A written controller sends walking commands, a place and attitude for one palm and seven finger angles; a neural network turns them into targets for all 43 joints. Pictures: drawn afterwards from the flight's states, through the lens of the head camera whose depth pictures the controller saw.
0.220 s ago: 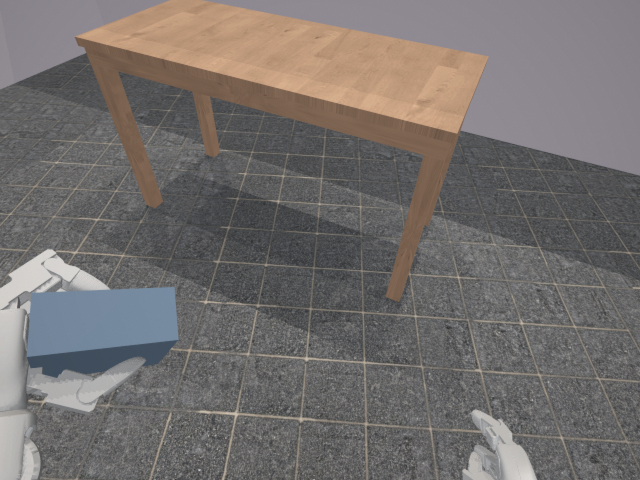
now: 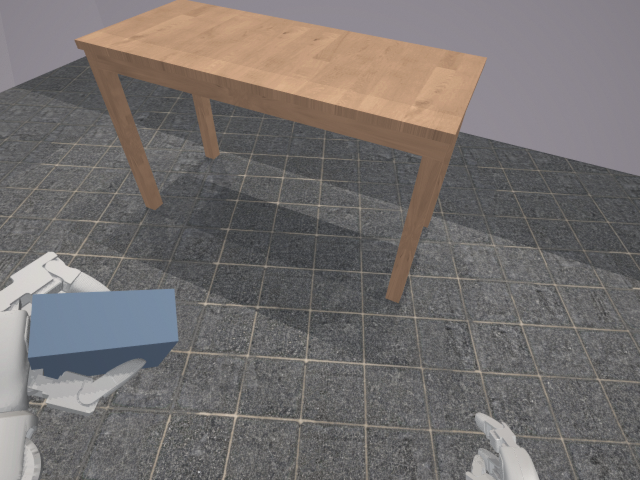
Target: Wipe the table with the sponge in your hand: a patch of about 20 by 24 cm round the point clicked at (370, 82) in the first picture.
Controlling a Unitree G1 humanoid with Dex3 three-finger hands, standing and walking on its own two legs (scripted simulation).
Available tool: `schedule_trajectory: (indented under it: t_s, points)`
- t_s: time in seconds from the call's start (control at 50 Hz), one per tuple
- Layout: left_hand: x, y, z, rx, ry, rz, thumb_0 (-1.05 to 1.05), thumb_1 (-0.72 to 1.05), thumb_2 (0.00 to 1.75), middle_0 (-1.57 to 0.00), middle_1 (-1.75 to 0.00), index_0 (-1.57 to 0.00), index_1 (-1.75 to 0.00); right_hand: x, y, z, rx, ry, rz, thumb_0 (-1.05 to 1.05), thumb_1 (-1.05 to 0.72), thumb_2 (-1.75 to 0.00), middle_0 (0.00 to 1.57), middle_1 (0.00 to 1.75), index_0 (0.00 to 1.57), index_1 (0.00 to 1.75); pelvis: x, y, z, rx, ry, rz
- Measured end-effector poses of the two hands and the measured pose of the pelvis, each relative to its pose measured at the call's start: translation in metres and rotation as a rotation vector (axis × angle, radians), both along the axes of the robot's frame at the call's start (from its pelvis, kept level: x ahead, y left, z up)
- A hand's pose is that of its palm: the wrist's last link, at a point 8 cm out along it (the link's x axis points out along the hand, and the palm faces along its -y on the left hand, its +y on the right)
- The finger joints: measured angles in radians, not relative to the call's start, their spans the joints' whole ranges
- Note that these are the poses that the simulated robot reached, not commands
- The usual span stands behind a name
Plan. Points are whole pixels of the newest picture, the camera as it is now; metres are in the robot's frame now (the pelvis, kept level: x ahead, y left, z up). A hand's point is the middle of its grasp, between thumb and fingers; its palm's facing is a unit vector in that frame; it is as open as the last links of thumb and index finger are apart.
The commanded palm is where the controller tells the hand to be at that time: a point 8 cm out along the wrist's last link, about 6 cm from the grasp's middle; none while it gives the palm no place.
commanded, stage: stand and wait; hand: left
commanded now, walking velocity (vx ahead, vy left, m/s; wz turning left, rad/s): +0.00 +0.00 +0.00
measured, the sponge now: (124, 334) +0.22 +0.21 +0.14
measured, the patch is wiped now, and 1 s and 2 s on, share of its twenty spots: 0.00 0.00 0.00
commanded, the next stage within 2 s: look at it before walking up in 0.04 s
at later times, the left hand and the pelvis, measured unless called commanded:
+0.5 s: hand (55, 340) +0.20 +0.26 +0.16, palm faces +0.43 -0.81 -0.39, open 9.5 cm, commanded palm +0.14 +0.30 +0.18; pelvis +0.00 +0.01 +0.00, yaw +4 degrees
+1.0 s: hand (2, 321) +0.21 +0.30 +0.18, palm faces +0.58 -0.67 -0.46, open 9.5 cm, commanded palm +0.15 +0.33 +0.18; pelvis +0.08 +0.01 +0.01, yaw +18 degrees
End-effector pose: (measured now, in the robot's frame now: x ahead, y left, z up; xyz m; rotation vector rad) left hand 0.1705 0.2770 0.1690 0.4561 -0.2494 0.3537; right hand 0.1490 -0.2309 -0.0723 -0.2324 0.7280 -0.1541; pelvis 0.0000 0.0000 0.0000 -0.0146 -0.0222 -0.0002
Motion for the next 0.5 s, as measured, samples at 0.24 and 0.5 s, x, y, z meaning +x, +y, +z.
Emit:
schedule_trajectory:
  t_s: [0.24, 0.5]
  points:
    - [-0.005, 0.004, -0.004, -0.010, 0.015, 0.005, -0.01, -0.43, 0.97, -0.82, -1.33, -0.82, -1.32, -0.008, 0.003, -0.001, 0.001, 0.007, -0.003, 0.01, -0.90, -0.90, 0.21, 0.30, 0.20, 0.30, -0.005, 0.003, 0.000, -0.004, -0.002, -0.002]
    - [-0.012, 0.017, 0.004, 0.026, -0.025, 0.036, -0.01, -0.43, 0.97, -0.82, -1.33, -0.82, -1.32, -0.011, 0.012, -0.008, -0.017, 0.051, 0.014, 0.01, -0.90, -0.90, 0.21, 0.30, 0.20, 0.30, -0.002, 0.011, -0.004, -0.015, 0.017, 0.062]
